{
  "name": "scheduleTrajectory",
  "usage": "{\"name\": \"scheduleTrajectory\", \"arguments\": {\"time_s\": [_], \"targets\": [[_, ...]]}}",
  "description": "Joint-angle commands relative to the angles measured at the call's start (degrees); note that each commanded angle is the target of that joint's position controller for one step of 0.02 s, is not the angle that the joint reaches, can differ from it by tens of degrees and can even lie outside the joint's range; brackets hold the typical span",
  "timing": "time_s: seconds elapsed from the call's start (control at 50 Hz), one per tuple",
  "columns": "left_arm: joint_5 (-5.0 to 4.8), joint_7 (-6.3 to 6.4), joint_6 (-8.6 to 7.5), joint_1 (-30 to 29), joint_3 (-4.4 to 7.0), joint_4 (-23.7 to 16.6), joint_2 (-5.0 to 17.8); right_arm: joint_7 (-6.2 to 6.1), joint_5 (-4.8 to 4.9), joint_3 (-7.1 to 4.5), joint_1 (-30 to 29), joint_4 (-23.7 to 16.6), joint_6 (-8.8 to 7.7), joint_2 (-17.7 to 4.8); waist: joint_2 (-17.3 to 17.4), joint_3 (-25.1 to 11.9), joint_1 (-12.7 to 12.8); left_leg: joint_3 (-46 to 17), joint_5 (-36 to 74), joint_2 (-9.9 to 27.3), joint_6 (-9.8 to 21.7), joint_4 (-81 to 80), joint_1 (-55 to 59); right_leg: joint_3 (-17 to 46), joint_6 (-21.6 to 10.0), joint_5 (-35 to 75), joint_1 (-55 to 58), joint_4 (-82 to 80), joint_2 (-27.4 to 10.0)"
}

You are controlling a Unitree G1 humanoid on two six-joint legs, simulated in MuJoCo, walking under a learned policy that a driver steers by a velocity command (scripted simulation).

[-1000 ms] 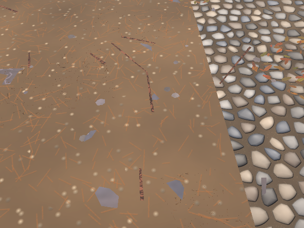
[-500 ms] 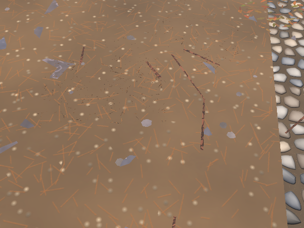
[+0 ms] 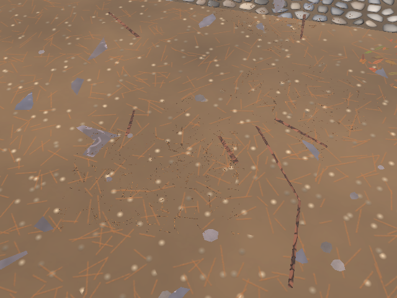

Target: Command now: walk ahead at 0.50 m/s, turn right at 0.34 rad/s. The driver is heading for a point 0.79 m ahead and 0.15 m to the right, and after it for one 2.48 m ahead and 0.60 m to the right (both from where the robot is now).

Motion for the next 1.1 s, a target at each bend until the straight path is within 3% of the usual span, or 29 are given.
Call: {"name": "scheduleTrajectory", "arguments": {"time_s": [0.02,0.1,0.16,0.22,0.24,0.26,0.28,0.3,0.32,0.34,0.36,0.38,0.42,0.5,0.6,0.68,0.72,0.74,0.76,0.78,0.8,0.82,0.84,0.86,0.88,0.92,0.96,1.02,1.1], "targets": [[-0.57,1.25,-0.51,-1.73,2.52,-3.91,9.73,-0.14,-0.27,-0.75,-2.39,-4.66,-0.83,-3.29,-6.28,-2.4,-1.19,-0.21,4.55,0.95,-2.25,-10.2,-5.08,16.02,-10.73,9.18,4.46,-9.43,-13.87],[-0.95,2.26,0.64,1.56,3.04,-2.66,10.94,0.45,0.46,-0.23,-10.05,-5.83,-1.41,-2.49,-6.42,-1.55,1.57,-0.16,18.67,-1.77,-3.48,-23.29,1.26,13.89,-8.19,7.57,0.42,-8.49,-11.73],[-1.34,2.57,1.45,4.2,3.06,-1.82,10.56,0.91,1.06,-0.69,-13.45,-6.75,-1.96,-3.62,-6.68,-1.61,2.23,-1.34,19.77,-3.05,-3.06,-28.03,4.4,16.98,-7.12,4.62,2.03,-5.72,-12.48],[-1.3,2.76,2.08,3.36,3.33,-2.03,10.57,0.91,1.44,-1.76,-11.35,-6.41,-2.55,-5.64,-8.45,-1.98,-0.2,-1.8,15.62,-2.84,-0.96,-31.58,9.82,20.89,-5.51,3.8,4.04,-1.45,-13.38],[-1.2,2.71,2.2,2.58,3.07,-2.35,9.58,0.63,1.35,-2.42,-7.52,-5.35,-2.69,-6.54,-8.37,-3.34,-2.46,-1.19,15.54,-2.4,0.49,-33.91,15.69,20.35,-4.3,5.21,2.99,1.88,-11.91],[-0.76,2.51,2.05,1.88,2.32,-3.04,7.41,0.14,0.73,-3.27,-1.55,-4.46,-2.83,-8.42,-7.04,-7.94,-5.54,-3.67,14.09,1.51,2.91,-33.69,25.97,17.8,-2.54,5.57,-0.19,10.37,-9.23],[0.54,2.43,1.81,2.84,1.04,-4.27,3.54,-0.42,0.3,-4.16,7.5,-3.56,-2.54,-11.91,1.47,-16.19,-8.39,-14.42,10.73,12.28,6.51,-32.93,40.19,11.73,-0.24,-7.94,-8.08,27.21,-4.71],[-1.52,2.46,1.33,9.74,0.47,-6.09,2.43,0.19,0.06,-4.84,9.73,-1.56,-1.55,-14.53,19.21,-19.62,-4.58,-39.13,-3.62,22.35,14.38,-38.88,50.23,6.16,1.93,-26.75,-25.6,41.6,-0.37],[-2.18,2.75,1.57,8.21,1.69,-4.29,8.35,0.48,0.82,-3.73,7.27,-2.42,-1.37,-8.9,10.59,-12.9,-5.48,-38.62,-12.34,21.22,13.24,-40.92,45.26,7.08,2.83,-23.32,-31.14,48.32,-5.1],[-1.68,2.66,1.9,2.98,2.36,-4.83,10.35,0.37,1.02,-2.96,5.25,-2.57,-1.23,-6.07,5.75,-6.66,-6.37,-29.39,-8.17,18.59,11.23,-41.38,39.18,5.85,3.25,-18.02,-32.04,49.65,-6.58],[-1.15,2.64,2.18,1.09,2.37,-4.97,9.44,0.47,0.61,-2.48,2.93,-2.55,-1.18,-5.08,2.32,-3.87,-5.26,-22.84,-0.42,16.06,10.39,-42.52,33.75,4.75,3.9,-14.05,-30.19,49.04,-8.28],[-0.69,2.4,2.25,-0.53,2.5,-5.63,8.74,0.49,0.35,-2.19,1.47,-1.96,-1.09,-3.96,2.45,-1.7,-4.44,-18.24,5.09,14.22,10.3,-43.73,30.05,4.48,4.26,-11.54,-29.52,47.06,-9.62],[-1.18,1.69,2.73,-0.91,2.26,-6.35,6.58,0.38,0.04,-2.16,0.6,-1.08,-1.44,-3.66,4.9,-0.92,-3.19,-11.34,10.72,12.16,10.02,-46.3,25.49,3.12,4.67,-8.92,-26.68,45.28,-11.44],[-0.73,1.09,3.06,-5.12,1.52,-8.85,4.5,0.2,0.45,-3.11,1.29,1.11,-1.91,-6.24,2.63,0.01,-3.28,-3.66,19.46,12.79,11.79,-49.0,24.94,2.2,6.03,-2.82,-29.17,38.13,-12.52],[-0.73,-0.64,2.12,-12.93,0.6,-11.0,3.4,-0.16,0.91,-3.55,2.81,3.19,-1.12,-8.79,0.97,1.25,-5.89,6.03,24.14,11.39,9.81,-49.03,26.23,-1.82,4.76,10.01,-25.25,22.46,-11.31],[-0.92,-1.82,2.23,-17.95,0.75,-13.86,4.23,-0.25,2.05,-4.13,5.7,5.17,0.04,-10.84,1.24,2.43,-6.47,9.27,29.52,13.54,8.08,-46.28,32.25,-4.54,2.06,6.38,-24.39,16.22,-9.82],[-0.62,-2.02,2.57,-16.38,1.65,-14.4,6.01,-0.57,2.41,-4.61,5.72,5.3,0.81,-12.52,2.9,0.06,-4.32,11.59,46.66,13.75,6.8,-39.63,34.55,-7.58,-0.28,0.46,-18.95,15.11,-6.56],[-0.47,-1.91,2.86,-12.33,2.62,-13.76,7.73,-0.83,2.55,-4.85,5.63,5.22,1.27,-13.37,3.58,-2.85,-1.63,12.84,55.45,13.34,6.09,-32.54,34.51,-9.12,-1.77,-1.9,-12.79,14.69,-4.23],[-0.64,-1.44,3.13,-3.68,4.21,-11.63,10.26,-1.11,2.7,-4.62,5.05,4.93,1.62,-13.02,2.59,-7.36,3.37,14.64,57.22,11.76,4.51,-21.33,30.36,-9.63,-3.88,0.86,-0.35,11.44,-1.93],[-0.89,-0.32,3.79,6.4,6.09,-9.21,14.27,-1.37,1.56,-3.63,6.03,4.07,1.39,-10.89,-1.9,-12.71,7.65,14.68,42.45,9.62,2.2,-4.69,16.96,-1.31,-6.8,1.9,17.71,10.75,-5.89],[-1.17,0.19,3.26,3.9,6.37,-9.73,20.16,-0.25,-0.72,-0.5,12.83,1.1,0.06,-1.94,-17.91,-18.32,-0.25,10.75,-13.29,-1.4,-0.89,15.59,-8.85,32.11,-17.25,-7.23,36.19,5.7,-22.47],[-0.74,0.09,2.53,6.45,4.68,-10.93,14.16,0.67,1.3,-1.18,9.14,2.42,-1.72,-7.2,-10.61,-25.99,4.69,-1.36,-15.3,-1.37,-0.14,21.5,-12.82,42.98,-18.64,-14.01,37.64,-2.11,-26.49],[0.0,-0.17,1.81,4.55,3.74,-9.77,11.51,1.0,3.77,-2.04,3.53,1.0,-2.25,-9.83,-7.82,-16.64,5.35,-0.94,-10.16,1.2,0.77,21.22,-16.68,33.12,-15.38,-9.27,31.35,-2.95,-24.85],[-0.13,-0.15,1.38,0.99,3.27,-9.52,10.45,0.7,3.5,-1.58,1.79,0.7,-2.49,-8.87,-4.36,-10.99,3.11,-0.27,-5.14,3.99,1.26,16.71,-15.22,25.06,-13.18,-2.71,22.54,-2.98,-22.54],[0.26,-0.1,1.12,-2.64,2.64,-9.47,8.62,0.33,2.31,-1.69,1.29,1.46,-2.25,-8.51,-3.27,-7.61,1.0,-0.01,-2.11,5.89,0.95,12.8,-12.07,19.15,-11.63,4.27,15.08,-3.58,-20.51],[1.2,-0.12,0.25,-5.42,1.94,-9.32,6.78,0.47,2.15,-1.84,5.06,3.06,-0.59,-7.86,-5.37,-6.24,-2.32,-0.75,1.75,7.51,0.35,9.98,-5.15,12.86,-10.95,10.52,6.88,-7.18,-18.45],[1.0,-0.14,-0.93,-5.54,2.11,-7.71,7.25,0.31,2.01,-1.52,6.2,4.0,0.95,-5.94,-4.68,-4.52,-3.26,-0.46,4.53,7.49,-0.81,7.44,-4.52,7.83,-11.1,13.88,3.5,-10.2,-18.12],[1.52,0.46,-1.58,-4.43,2.31,-5.44,7.64,0.04,1.95,-1.34,1.98,2.99,1.57,-4.74,-4.02,-0.96,-2.09,-2.09,13.69,6.59,-1.82,-0.14,-9.08,1.05,-9.27,15.25,3.68,-12.65,-16.79],[1.36,1.14,-1.64,-4.0,2.24,-3.8,8.23,1.12,2.02,-0.88,-3.32,1.77,0.73,-3.2,-4.13,0.96,0.2,0.0,26.71,4.2,-1.0,-14.48,-7.22,-5.97,-5.92,13.57,5.41,-14.41,-15.31]]}}
Velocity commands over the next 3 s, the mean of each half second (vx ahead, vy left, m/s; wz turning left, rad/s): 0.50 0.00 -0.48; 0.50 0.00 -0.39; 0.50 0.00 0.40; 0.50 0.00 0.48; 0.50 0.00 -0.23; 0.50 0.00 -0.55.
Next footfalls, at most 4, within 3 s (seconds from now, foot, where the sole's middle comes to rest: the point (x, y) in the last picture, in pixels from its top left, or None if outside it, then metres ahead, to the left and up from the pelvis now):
0.26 left None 0.32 0.13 -0.78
0.78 right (286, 291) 0.50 -0.21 -0.78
1.32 left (260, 194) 0.88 -0.15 -0.78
1.78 right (318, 150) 1.10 -0.41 -0.78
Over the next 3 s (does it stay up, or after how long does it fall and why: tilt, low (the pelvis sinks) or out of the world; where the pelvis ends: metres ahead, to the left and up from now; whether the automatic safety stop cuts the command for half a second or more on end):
stays up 1.54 -0.38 0.00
